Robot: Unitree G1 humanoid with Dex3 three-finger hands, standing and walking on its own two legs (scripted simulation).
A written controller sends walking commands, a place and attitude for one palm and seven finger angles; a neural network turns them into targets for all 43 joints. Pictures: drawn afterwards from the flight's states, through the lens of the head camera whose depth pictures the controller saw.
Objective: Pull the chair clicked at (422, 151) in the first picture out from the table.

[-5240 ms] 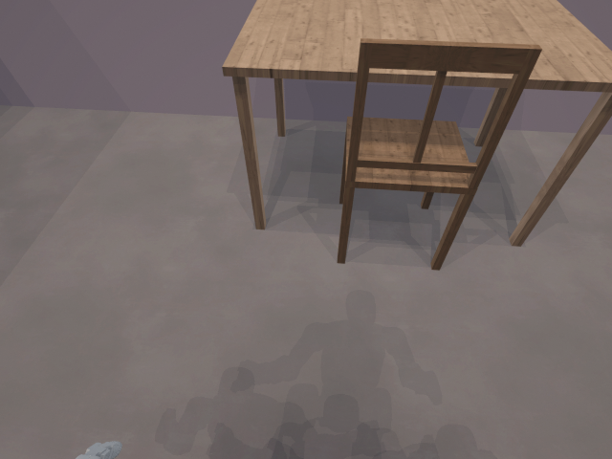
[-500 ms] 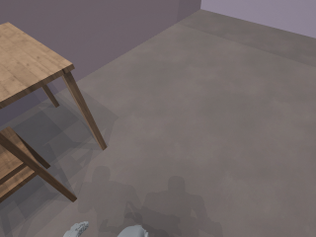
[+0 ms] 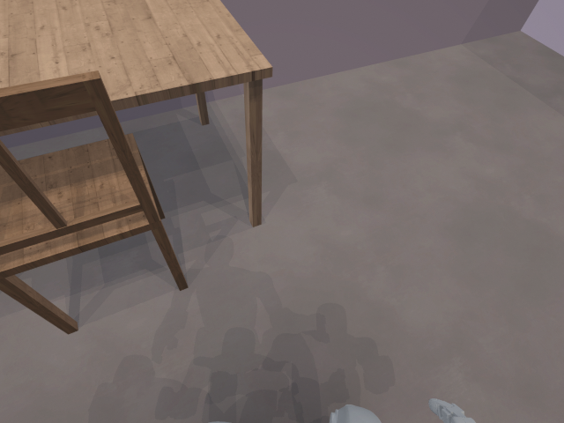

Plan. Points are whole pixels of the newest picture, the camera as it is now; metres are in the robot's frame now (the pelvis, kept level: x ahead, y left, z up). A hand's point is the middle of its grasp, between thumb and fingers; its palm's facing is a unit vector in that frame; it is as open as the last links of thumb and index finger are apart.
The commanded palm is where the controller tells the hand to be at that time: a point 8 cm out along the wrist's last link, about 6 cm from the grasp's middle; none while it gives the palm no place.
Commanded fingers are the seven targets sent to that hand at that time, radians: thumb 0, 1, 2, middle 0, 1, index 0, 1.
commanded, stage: turn to face it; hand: left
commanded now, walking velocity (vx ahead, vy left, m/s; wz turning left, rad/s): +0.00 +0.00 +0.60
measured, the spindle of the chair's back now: (28, 185) +0.50 +0.56 -0.09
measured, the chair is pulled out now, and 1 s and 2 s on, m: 0.00 0.00 0.00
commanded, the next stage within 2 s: take the last steps up to it in 0.78 s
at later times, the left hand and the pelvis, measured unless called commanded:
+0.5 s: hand out of the picture +0.01 +0.19 -0.16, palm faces +0.33 -0.91 -0.25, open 7.4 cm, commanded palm none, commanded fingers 0.00 0.90 0.90 -0.20 -0.30 -0.20 -0.30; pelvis +0.01 -0.02 +0.00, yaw +19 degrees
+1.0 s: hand out of the picture -0.01 +0.21 -0.15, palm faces +0.47 -0.84 -0.25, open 7.4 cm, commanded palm none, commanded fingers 0.00 0.90 0.90 -0.20 -0.30 -0.20 -0.30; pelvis +0.01 +0.00 +0.00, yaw +27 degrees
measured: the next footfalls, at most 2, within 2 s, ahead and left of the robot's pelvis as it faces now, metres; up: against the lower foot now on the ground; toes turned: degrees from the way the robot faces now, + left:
right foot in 0.18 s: +0.09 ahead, -0.15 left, +0.00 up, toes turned +3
left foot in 0.56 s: +0.01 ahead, +0.11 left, +0.00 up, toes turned +26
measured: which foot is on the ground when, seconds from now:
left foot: down 0.00-0.18, up 0.20-0.54, down 0.56-1.00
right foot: up 0.00-0.16, down 0.18-0.56, up 0.58-1.00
